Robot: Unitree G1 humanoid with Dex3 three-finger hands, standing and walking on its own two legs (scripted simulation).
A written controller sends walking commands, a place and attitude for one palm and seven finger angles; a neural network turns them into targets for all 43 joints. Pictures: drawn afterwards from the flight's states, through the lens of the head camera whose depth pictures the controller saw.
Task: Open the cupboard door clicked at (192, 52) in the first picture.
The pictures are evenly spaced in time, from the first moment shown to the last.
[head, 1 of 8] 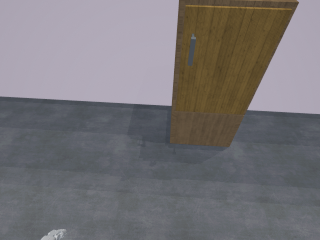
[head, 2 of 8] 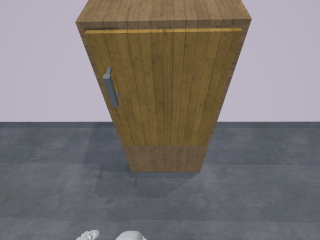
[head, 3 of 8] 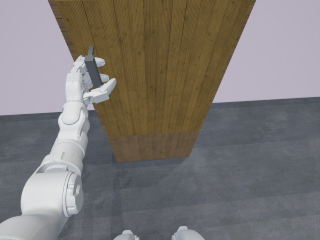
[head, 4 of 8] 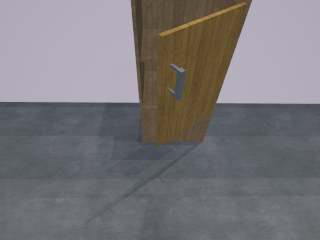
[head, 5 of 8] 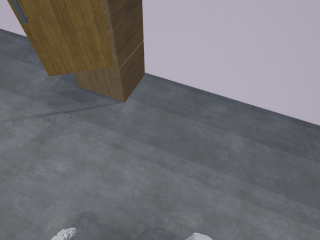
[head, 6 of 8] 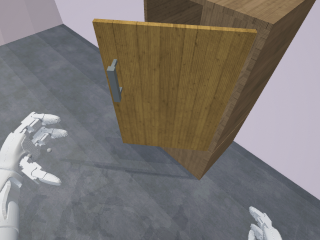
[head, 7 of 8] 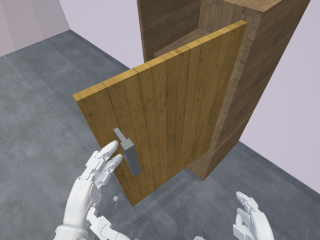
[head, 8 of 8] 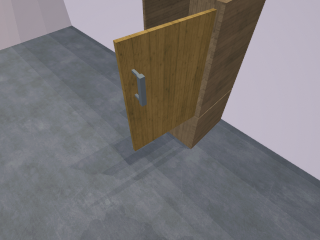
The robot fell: no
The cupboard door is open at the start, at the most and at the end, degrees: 0 83 81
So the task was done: yes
